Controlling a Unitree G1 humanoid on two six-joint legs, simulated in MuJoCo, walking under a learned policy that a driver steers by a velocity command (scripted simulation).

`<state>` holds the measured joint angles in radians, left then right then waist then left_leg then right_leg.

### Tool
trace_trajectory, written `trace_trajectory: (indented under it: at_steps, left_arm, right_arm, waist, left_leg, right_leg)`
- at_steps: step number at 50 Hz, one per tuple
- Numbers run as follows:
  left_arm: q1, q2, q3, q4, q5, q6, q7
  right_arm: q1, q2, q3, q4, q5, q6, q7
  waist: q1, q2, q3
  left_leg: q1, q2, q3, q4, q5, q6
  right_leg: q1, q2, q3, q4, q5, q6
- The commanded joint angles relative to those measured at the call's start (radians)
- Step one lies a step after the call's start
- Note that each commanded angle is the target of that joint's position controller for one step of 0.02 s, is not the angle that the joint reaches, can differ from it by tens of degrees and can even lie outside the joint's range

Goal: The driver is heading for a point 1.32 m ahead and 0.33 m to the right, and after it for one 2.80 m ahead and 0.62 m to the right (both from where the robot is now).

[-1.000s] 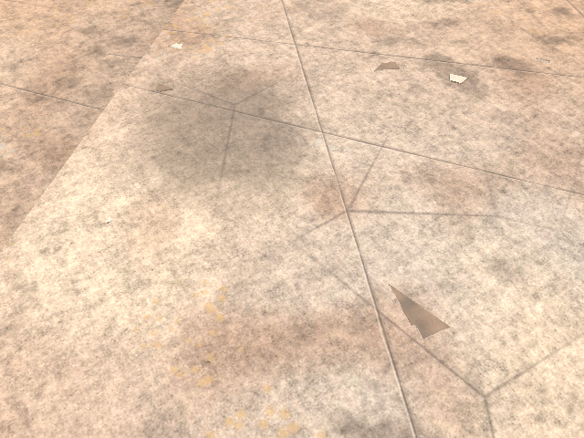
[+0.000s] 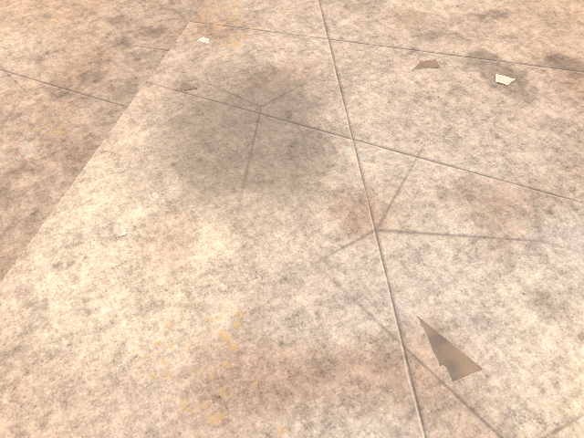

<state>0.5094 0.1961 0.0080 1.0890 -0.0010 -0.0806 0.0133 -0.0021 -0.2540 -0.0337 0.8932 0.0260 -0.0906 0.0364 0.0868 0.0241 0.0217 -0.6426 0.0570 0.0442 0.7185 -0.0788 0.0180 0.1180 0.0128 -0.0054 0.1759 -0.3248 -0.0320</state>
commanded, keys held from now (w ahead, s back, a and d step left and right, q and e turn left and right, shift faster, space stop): w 0.86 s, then w+e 0.14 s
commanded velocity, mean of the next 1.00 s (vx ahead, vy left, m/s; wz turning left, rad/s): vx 0.49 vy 0.00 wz -0.02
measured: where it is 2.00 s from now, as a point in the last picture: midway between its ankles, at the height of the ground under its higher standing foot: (388, 211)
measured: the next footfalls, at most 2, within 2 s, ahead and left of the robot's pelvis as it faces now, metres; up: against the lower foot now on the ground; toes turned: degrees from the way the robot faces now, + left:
left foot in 0.12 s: +0.26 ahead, +0.13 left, +0.00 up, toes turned +2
right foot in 0.66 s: +0.57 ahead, -0.11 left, +0.00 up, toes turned -2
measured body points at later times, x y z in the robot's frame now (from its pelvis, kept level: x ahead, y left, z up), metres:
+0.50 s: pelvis +0.28 +0.04 +0.01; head +0.30 +0.03 +0.46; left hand +0.46 +0.29 -0.10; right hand +0.26 -0.23 -0.14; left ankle +0.22 +0.13 -0.74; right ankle +0.47 -0.14 -0.68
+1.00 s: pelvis +0.56 -0.03 +0.01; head +0.58 -0.04 +0.46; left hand +0.57 +0.23 -0.12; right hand +0.73 -0.30 -0.10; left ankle +0.72 +0.15 -0.67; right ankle +0.53 -0.11 -0.74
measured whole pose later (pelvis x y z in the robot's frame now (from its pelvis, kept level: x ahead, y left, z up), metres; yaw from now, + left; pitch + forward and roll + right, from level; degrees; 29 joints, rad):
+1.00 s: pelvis +0.56 -0.03 +0.01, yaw -2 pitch +1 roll -1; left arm 0.36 0.23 0.05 0.97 -0.01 -0.09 -0.01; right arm 0.08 -0.28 -0.06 0.89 0.00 -0.08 -0.01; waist 0.06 0.04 0.01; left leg -0.66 0.13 -0.06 0.77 -0.03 0.00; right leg -0.08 0.07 -0.03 0.22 -0.17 -0.07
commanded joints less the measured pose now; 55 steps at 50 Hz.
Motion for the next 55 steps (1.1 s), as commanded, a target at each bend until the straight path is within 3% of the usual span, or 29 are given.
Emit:
trace_trajectory:
  at_steps: [1, 3, 4, 5, 6, 7, 8, 9, 10, 11, 12, 13, 16, 20, 24, 28, 31, 32, 33, 34, 35, 36, 37, 38, 40, 42, 46, 50, 55]
  left_arm:
    - [0.009, 0.197, 0.042, -0.035, -0.016, -0.014, 0.012]
    - [-0.005, 0.205, 0.05, -0.037, -0.016, -0.009, 0.011]
    - [-0.016, 0.215, 0.056, -0.042, -0.011, -0.001, 0.011]
    - [-0.03, 0.214, 0.057, -0.048, -0.004, 0.01, 0.011]
    - [-0.041, 0.207, 0.053, -0.061, 0.004, 0.017, 0.009]
    - [-0.018, 0.154, 0.035, -0.087, 0.028, 0.015, 0.006]
    - [0.116, -0.001, -0.001, -0.08, 0.002, -0.008, -0.008]
    - [0.003, 0.117, 0.026, -0.094, -0.029, -0.035, -0.013]
    - [-0.104, 0.168, 0.043, -0.132, -0.053, -0.05, -0.014]
    - [-0.149, 0.168, 0.045, -0.14, -0.048, -0.054, -0.005]
    - [-0.16, 0.164, 0.055, -0.14, -0.032, -0.048, 0.002]
    - [-0.131, 0.144, 0.056, -0.138, -0.026, -0.035, 0.003]
    - [-0.155, 0.114, 0.059, -0.161, -0.019, -0.006, 0.008]
    - [-0.331, 0.125, 0.062, -0.231, -0.001, -0.006, 0.006]
    - [-0.484, 0.1, 0.048, -0.272, -0.009, -0.017, -0.012]
    - [-0.583, 0.113, 0.042, -0.317, -0.019, -0.023, -0.037]
    - [-0.538, 0.155, 0.055, -0.325, -0.022, -0.031, -0.05]
    - [-0.447, 0.183, 0.07, -0.302, -0.021, -0.033, -0.05]
    - [-0.272, 0.234, 0.097, -0.248, -0.019, -0.032, -0.043]
    - [-0.082, 0.318, 0.118, -0.212, -0.007, -0.028, -0.033]
    - [-0.05, 0.359, 0.125, -0.187, -0.002, -0.023, -0.043]
    - [-0.082, 0.25, 0.095, -0.201, -0.009, -0.026, -0.046]
    - [-0.173, 0.21, 0.082, -0.221, -0.008, -0.03, -0.042]
    - [-0.252, 0.194, 0.074, -0.238, -0.002, -0.032, -0.042]
    - [-0.307, 0.151, 0.063, -0.239, 0.013, -0.036, -0.046]
    - [-0.289, 0.149, 0.063, -0.222, 0.008, -0.041, -0.047]
    - [-0.216, 0.19, 0.074, -0.189, -0.001, -0.034, -0.026]
    - [-0.159, 0.206, 0.078, -0.173, -0.011, -0.02, -0.008]
    - [-0.088, 0.207, 0.086, -0.146, -0.024, -0.003, 0.003]
  right_arm:
    - [-0.167, -0.044, 0.003, -0.116, 0.007, -0.008, 0.006]
    - [-0.131, -0.088, -0.014, -0.121, 0.006, -0.012, 0.008]
    - [-0.067, -0.112, -0.028, -0.107, 0.005, -0.012, 0.007]
    - [0.069, -0.144, -0.049, -0.067, 0.007, -0.008, 0.002]
    - [0.23, -0.177, -0.07, -0.019, 0.01, -0.001, -0.007]
    - [0.398, -0.254, -0.088, 0.016, -0.005, 0.008, -0.019]
    - [0.421, -0.262, -0.08, 0.032, -0.022, 0.006, -0.004]
    - [0.348, -0.169, -0.057, 0.027, -0.011, -0.001, 0.0]
    - [0.25, -0.13, -0.045, 0.011, -0.007, -0.01, -0.001]
    - [0.17, -0.112, -0.038, -0.005, -0.014, -0.02, 0.003]
    - [0.133, -0.088, -0.032, -0.008, -0.026, -0.026, 0.007]
    - [0.123, -0.071, -0.025, -0.001, -0.036, -0.029, 0.009]
    - [0.163, -0.084, -0.024, 0.031, -0.028, -0.033, 0.001]
    - [0.245, -0.135, -0.034, 0.051, -0.028, -0.026, -0.032]
    - [0.33, -0.152, -0.036, 0.07, -0.014, -0.016, -0.043]
    - [0.407, -0.159, -0.041, 0.103, -0.006, 0.004, -0.045]
    - [0.393, -0.18, -0.052, 0.102, -0.006, 0.022, -0.048]
    - [0.369, -0.183, -0.052, 0.095, -0.008, 0.029, -0.047]
    - [0.366, -0.156, -0.041, 0.086, -0.016, 0.033, -0.047]
    - [0.388, -0.114, -0.021, 0.057, -0.039, 0.031, -0.049]
    - [0.514, 0.018, 0.013, 0.061, -0.024, 0.006, -0.036]
    - [0.436, -0.109, -0.014, 0.068, 0.002, -0.016, -0.033]
    - [0.338, -0.154, -0.027, 0.037, 0.022, -0.031, -0.031]
    - [0.295, -0.145, -0.026, 0.031, 0.017, -0.034, -0.039]
    - [0.29, -0.12, -0.035, 0.032, -0.004, -0.017, -0.043]
    - [0.309, -0.081, -0.033, 0.037, -0.006, 0.005, -0.044]
    - [0.163, -0.081, -0.037, -0.023, -0.029, 0.012, -0.049]
    - [0.016, -0.063, -0.031, -0.066, -0.023, -0.002, -0.04]
    - [-0.107, -0.078, -0.027, -0.114, -0.009, -0.022, -0.018]
  waist:
    - [-0.032, -0.142, 0.135]
    - [-0.075, -0.145, 0.089]
    - [-0.114, -0.163, 0.03]
    - [-0.183, -0.169, -0.057]
    - [-0.255, -0.16, -0.147]
    - [-0.278, 0.007, -0.286]
    - [-0.183, 0.279, -0.439]
    - [-0.205, 0.166, -0.289]
    - [-0.177, 0.111, -0.128]
    - [-0.139, 0.004, -0.069]
    - [-0.105, -0.01, -0.037]
    - [-0.07, 0.02, -0.041]
    - [-0.049, 0.039, 0.006]
    - [-0.087, 0.009, 0.047]
    - [-0.141, 0.009, 0.052]
    - [-0.166, 0.014, 0.069]
    - [-0.115, 0.046, 0.031]
    - [-0.059, 0.055, -0.025]
    - [0.015, 0.041, -0.136]
    - [0.062, -0.093, -0.302]
    - [-0.016, -0.361, -0.41]
    - [0.019, -0.224, -0.34]
    - [0.005, -0.174, -0.2]
    - [-0.028, -0.087, -0.132]
    - [-0.082, -0.087, -0.073]
    - [-0.103, -0.091, -0.057]
    - [-0.083, -0.062, 0.004]
    - [-0.045, -0.076, 0.03]
    - [-0.021, -0.097, 0.051]
  left_leg:
    - [0.09, -0.036, 0.016, -0.149, 0.092, 0.018]
    - [0.152, -0.055, 0.01, -0.187, 0.077, 0.053]
    - [0.235, -0.078, 0.021, -0.177, 0.051, 0.072]
    - [0.395, -0.105, 0.037, -0.171, 0.032, 0.098]
    - [0.625, -0.081, 0.011, -0.169, 0.033, 0.127]
    - [0.918, 0.139, -0.264, -0.153, -0.045, 0.188]
    - [1.115, 0.35, -0.783, -0.358, -0.311, 0.355]
    - [0.989, 0.297, -0.791, -0.458, -0.395, 0.301]
    - [0.819, 0.27, -0.618, -0.478, -0.33, 0.259]
    - [0.658, 0.238, -0.497, -0.504, -0.187, 0.239]
    - [0.546, 0.199, -0.399, -0.523, -0.089, 0.226]
    - [0.482, 0.171, -0.337, -0.551, -0.065, 0.219]
    - [0.389, 0.15, -0.251, -0.617, -0.047, 0.236]
    - [0.433, 0.144, -0.198, -0.646, -0.004, 0.231]
    - [0.478, 0.111, -0.118, -0.633, 0.039, 0.191]
    - [0.632, 0.17, -0.127, -0.567, 0.062, 0.181]
    - [0.715, 0.205, -0.135, -0.466, 0.241, 0.153]
    - [0.71, 0.181, -0.107, -0.355, 0.411, 0.134]
    - [0.64, 0.124, -0.066, -0.151, 0.477, 0.106]
    - [0.426, 0.053, -0.013, 0.186, 0.188, 0.07]
    - [0.044, -0.131, -0.059, 0.485, -0.467, 0.017]
    - [-0.066, -0.077, -0.177, 0.593, -0.492, 0.036]
    - [-0.117, -0.027, -0.155, 0.595, -0.394, 0.054]
    - [-0.074, 0.027, -0.128, 0.552, -0.299, 0.051]
    - [0.025, 0.081, -0.127, 0.457, -0.205, 0.04]
    - [0.056, 0.09, -0.114, 0.401, -0.182, 0.027]
    - [-0.053, 0.092, -0.101, 0.192, -0.032, -0.017]
    - [-0.004, 0.038, -0.081, -0.073, 0.153, -0.036]
    - [0.043, 0.003, -0.098, -0.219, 0.149, -0.028]
  right_leg:
    - [-0.158, -0.23, 0.09, -0.101, 0.442, -0.131]
    - [-0.067, -0.256, 0.073, -0.013, 0.679, -0.107]
    - [-0.031, -0.261, 0.058, 0.076, 0.865, -0.093]
    - [-0.038, -0.24, 0.032, 0.235, 1.003, -0.075]
    - [-0.149, -0.204, 0.017, 0.439, 0.968, -0.048]
    - [-0.39, -0.122, -0.012, 0.775, 0.551, -0.027]
    - [-0.684, 0.059, 0.083, 1.1, -0.229, 0.014]
    - [-0.785, 0.006, 0.161, 1.206, -0.226, -0.013]
    - [-0.833, -0.044, 0.123, 1.202, -0.128, -0.032]
    - [-0.776, -0.099, 0.107, 1.155, -0.031, -0.034]
    - [-0.724, -0.13, 0.096, 1.104, 0.02, -0.03]
    - [-0.663, -0.156, 0.104, 1.073, 0.047, -0.029]
    - [-0.667, -0.179, 0.081, 0.963, 0.065, -0.007]
    - [-0.8, -0.186, 0.065, 0.721, 0.276, 0.036]
    - [-0.738, -0.13, 0.009, 0.472, 0.438, 0.04]
    - [-0.768, -0.109, 0.016, 0.368, 0.378, 0.019]
    - [-0.676, -0.078, 0.0, 0.326, 0.26, -0.023]
    - [-0.544, -0.045, -0.029, 0.306, 0.246, -0.046]
    - [-0.303, -0.035, -0.033, 0.313, 0.26, -0.08]
    - [0.01, -0.238, 0.205, 0.34, 0.272, -0.149]
    - [0.295, -0.421, 0.691, 0.184, 0.047, -0.303]
    - [0.25, -0.388, 0.701, 0.124, -0.048, -0.26]
    - [0.116, -0.357, 0.541, 0.111, 0.02, -0.216]
    - [-0.025, -0.322, 0.426, 0.086, 0.151, -0.2]
    - [-0.195, -0.261, 0.288, 0.03, 0.283, -0.183]
    - [-0.245, -0.24, 0.225, -0.012, 0.339, -0.195]
    - [-0.246, -0.229, 0.185, -0.056, 0.398, -0.21]
    - [-0.252, -0.181, 0.139, -0.054, 0.346, -0.175]
    - [-0.174, -0.218, 0.193, 0.023, 0.318, -0.162]
Keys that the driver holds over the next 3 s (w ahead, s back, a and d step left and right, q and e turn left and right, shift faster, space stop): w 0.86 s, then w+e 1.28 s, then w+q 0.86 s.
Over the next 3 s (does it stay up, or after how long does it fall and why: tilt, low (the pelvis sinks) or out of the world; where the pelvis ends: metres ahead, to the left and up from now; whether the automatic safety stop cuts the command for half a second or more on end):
stays up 1.50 -0.45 0.01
